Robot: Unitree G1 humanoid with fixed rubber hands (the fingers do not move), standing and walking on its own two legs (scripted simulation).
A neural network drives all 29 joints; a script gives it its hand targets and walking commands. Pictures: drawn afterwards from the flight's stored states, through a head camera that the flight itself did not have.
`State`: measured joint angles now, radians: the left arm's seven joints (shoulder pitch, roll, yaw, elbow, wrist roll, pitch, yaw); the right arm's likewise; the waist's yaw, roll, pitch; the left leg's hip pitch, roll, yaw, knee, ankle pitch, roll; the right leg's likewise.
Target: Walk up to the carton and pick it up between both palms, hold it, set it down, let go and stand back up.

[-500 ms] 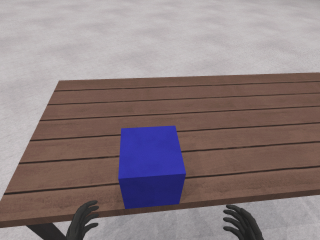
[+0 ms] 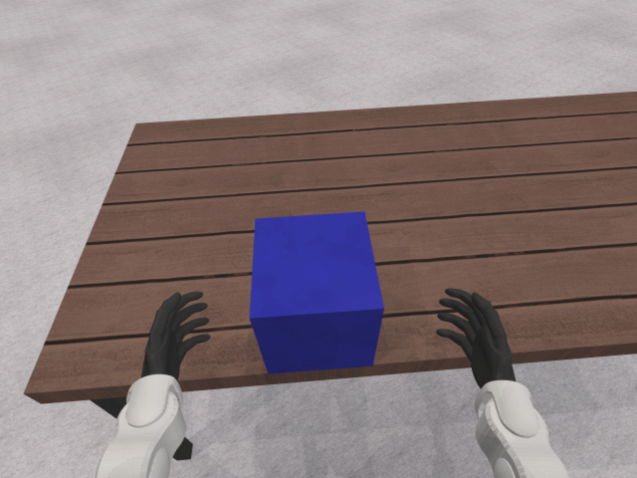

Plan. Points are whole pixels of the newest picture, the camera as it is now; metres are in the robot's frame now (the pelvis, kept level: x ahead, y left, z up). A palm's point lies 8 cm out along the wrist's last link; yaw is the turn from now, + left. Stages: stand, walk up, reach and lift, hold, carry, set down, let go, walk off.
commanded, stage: reach and lift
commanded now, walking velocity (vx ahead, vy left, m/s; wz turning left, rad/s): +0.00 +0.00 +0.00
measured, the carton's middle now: (315, 294) +0.40 +0.06 -0.04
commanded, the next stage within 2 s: none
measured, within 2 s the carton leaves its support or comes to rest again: neither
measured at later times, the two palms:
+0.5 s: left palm (173, 309) +0.30 +0.22 +0.07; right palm (482, 286) +0.36 -0.15 +0.07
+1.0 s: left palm (172, 247) +0.37 +0.24 +0.10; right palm (441, 220) +0.43 -0.10 +0.11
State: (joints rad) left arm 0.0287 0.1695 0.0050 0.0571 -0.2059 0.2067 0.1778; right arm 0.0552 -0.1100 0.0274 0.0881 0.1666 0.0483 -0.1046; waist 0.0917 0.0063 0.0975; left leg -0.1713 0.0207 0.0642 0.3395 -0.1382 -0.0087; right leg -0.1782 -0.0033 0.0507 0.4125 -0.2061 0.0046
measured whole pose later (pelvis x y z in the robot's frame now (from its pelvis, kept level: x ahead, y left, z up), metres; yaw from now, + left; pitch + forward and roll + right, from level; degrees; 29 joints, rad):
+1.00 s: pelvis +0.01 -0.02 +0.00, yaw +1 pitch +7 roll +0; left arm -0.55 0.23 0.15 0.25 -0.17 0.52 0.14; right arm -0.62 -0.16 0.07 0.45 0.31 0.28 -0.16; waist 0.08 -0.08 0.00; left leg -0.35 0.06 0.02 0.39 -0.15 -0.04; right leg -0.32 0.04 0.01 0.39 -0.19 -0.02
